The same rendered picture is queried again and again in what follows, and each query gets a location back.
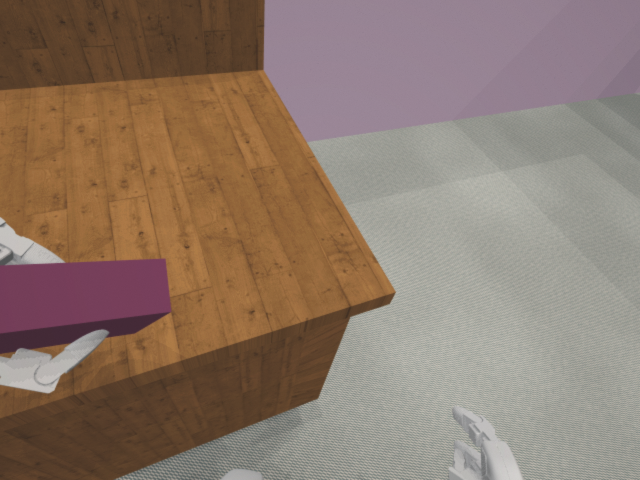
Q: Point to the left robot hand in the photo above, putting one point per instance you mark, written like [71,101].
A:
[28,369]

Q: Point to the right robot hand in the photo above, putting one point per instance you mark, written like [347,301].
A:
[496,461]

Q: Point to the table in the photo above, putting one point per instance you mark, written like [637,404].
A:
[148,129]

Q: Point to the sponge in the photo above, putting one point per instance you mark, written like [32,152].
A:
[51,304]

